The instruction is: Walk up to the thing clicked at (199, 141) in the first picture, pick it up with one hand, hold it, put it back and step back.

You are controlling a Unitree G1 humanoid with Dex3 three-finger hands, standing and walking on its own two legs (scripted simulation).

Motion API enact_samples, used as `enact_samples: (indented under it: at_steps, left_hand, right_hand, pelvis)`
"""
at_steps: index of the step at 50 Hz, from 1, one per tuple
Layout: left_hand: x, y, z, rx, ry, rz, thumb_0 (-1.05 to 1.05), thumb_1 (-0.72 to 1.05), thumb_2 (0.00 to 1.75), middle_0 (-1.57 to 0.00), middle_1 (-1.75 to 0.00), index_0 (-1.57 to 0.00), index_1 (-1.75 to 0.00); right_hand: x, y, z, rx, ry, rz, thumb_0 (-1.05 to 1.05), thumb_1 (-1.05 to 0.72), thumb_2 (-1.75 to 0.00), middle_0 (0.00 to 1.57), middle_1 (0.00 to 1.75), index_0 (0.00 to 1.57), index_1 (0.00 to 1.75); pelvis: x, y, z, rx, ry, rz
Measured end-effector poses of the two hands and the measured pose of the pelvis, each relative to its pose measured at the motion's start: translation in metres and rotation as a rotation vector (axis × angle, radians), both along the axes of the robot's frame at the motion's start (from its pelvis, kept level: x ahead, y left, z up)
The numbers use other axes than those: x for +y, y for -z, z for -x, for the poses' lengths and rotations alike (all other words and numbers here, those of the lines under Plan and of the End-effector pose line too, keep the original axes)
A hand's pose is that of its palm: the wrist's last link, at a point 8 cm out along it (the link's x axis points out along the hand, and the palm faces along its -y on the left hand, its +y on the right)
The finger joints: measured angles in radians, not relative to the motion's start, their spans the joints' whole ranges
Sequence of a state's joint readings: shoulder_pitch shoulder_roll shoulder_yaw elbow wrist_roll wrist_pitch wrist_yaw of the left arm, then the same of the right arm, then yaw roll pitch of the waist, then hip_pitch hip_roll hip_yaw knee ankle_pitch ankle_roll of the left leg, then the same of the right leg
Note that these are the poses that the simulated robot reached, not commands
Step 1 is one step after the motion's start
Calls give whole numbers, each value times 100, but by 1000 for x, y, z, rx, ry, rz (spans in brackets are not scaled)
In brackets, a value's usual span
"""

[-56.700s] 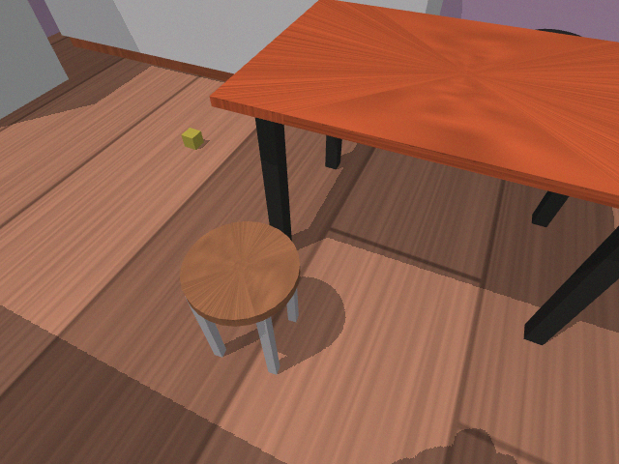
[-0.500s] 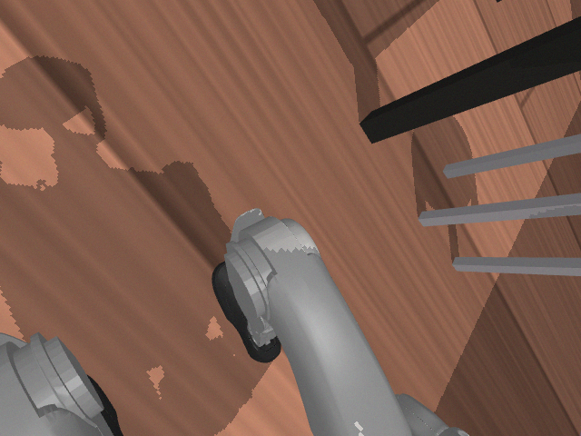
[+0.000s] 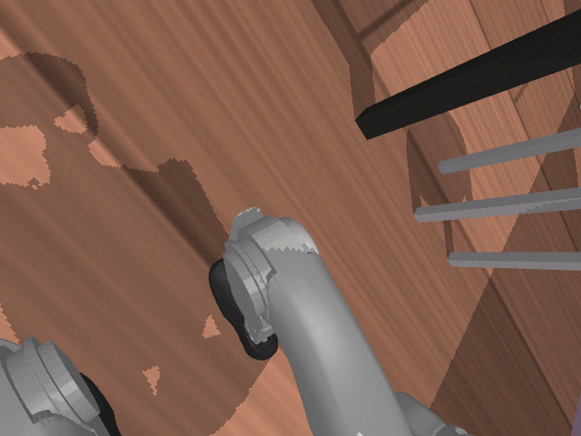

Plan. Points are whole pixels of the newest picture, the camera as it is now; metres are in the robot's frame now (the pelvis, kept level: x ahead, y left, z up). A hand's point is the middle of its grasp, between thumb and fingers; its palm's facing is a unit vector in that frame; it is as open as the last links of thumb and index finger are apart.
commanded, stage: close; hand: left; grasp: from above
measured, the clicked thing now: out of the picture +0.53 +0.28 -0.28
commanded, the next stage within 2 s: settle in 0.90 s
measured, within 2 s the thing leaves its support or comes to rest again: leaves its support in 1.32 s
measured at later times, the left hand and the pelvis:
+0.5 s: hand out of the picture +0.52 +0.28 -0.25, palm faces -0.40 -0.20 -0.90, open 10.8 cm; pelvis +0.00 +0.00 +0.00, yaw +0 degrees
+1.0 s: hand out of the picture +0.52 +0.28 -0.25, palm faces -0.40 -0.20 -0.90, open 10.8 cm; pelvis +0.00 +0.00 +0.00, yaw -1 degrees
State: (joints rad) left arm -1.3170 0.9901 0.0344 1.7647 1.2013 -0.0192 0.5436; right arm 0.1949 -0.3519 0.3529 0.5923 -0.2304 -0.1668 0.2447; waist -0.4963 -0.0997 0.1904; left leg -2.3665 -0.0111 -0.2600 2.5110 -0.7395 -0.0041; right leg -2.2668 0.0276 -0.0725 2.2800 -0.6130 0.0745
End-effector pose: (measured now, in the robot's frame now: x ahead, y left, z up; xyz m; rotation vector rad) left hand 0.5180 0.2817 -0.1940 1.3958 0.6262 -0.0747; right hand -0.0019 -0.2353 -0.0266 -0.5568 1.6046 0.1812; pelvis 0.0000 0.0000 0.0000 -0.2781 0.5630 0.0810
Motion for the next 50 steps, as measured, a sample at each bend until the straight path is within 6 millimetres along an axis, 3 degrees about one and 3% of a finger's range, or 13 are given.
enact_samples:
  at_steps: [50]
  left_hand:
    - [-1,0,-2,-7,-18,-10,1,-8,74,-49,-86,-47,-84]
  right_hand:
    - [2,-7,5,-2,-7,9,1,-90,-89,20,30,20,30]
  pelvis:
    - [3,-3,3,-9,3,10]
